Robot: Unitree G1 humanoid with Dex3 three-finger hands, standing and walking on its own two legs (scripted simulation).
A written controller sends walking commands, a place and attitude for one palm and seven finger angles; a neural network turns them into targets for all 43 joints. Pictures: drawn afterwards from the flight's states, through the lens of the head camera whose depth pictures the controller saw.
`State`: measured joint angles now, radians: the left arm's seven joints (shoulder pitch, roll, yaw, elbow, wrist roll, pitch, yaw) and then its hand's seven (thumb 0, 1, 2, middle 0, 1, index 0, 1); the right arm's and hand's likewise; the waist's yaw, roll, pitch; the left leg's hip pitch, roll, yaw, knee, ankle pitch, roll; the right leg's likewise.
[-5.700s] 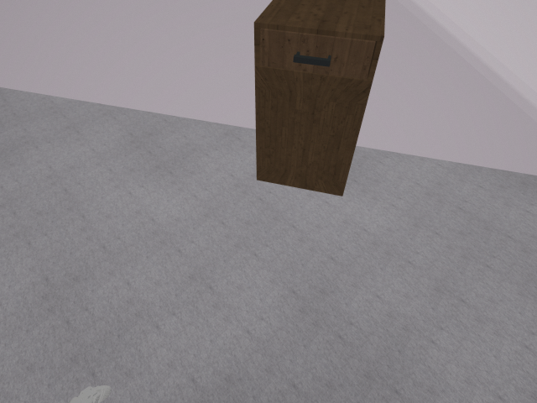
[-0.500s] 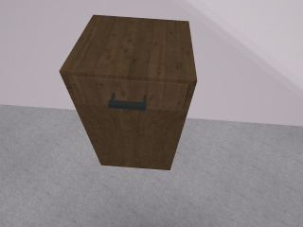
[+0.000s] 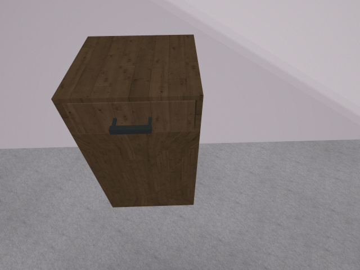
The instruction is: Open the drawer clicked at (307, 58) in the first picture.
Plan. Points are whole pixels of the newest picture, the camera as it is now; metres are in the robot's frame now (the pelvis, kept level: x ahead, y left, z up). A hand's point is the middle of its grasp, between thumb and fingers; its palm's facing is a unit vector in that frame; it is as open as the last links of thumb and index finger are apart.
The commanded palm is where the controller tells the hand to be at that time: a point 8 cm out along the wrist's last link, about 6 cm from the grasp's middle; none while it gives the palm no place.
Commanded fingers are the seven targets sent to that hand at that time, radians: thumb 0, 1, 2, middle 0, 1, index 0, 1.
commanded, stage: come to a stop and stand still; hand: left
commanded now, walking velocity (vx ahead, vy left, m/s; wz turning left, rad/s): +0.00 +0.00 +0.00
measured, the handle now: (131, 125) +0.57 +0.18 -0.05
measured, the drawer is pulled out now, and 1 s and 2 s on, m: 0.00 0.00 0.00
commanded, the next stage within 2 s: look again from close up in 1.30 s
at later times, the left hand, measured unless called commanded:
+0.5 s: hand out of the picture -0.02 +0.10 -0.17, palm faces +0.09 -0.99 -0.14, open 7.3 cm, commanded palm none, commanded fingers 0.00 0.90 0.90 -0.20 -0.30 -0.20 -0.30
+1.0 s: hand out of the picture +0.04 +0.15 -0.17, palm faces +0.05 -0.98 -0.20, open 7.4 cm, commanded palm none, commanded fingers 0.00 0.90 0.90 -0.20 -0.30 -0.20 -0.30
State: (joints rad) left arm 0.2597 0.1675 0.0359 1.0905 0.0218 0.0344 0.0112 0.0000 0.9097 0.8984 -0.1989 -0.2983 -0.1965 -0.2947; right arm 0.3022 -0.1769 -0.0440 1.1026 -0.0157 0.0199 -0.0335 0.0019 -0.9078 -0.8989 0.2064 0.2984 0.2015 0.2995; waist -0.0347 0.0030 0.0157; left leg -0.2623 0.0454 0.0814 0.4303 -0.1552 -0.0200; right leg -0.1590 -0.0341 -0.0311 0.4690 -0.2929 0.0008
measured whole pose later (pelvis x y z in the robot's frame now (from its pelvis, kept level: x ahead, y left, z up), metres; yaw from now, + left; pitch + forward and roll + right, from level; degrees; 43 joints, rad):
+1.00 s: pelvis +0.04 -0.02 +0.00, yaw +0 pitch -1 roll +1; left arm 0.29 0.14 0.01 1.12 0.01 0.00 0.04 0.00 0.91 0.90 -0.20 -0.30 -0.20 -0.29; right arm 0.25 -0.15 0.00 1.14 -0.01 0.00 -0.05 0.01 -0.92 -0.90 0.20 0.30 0.20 0.30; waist 0.00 0.00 0.03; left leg -0.16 0.06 0.04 0.42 -0.24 -0.05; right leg -0.05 0.01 -0.05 0.40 -0.34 -0.03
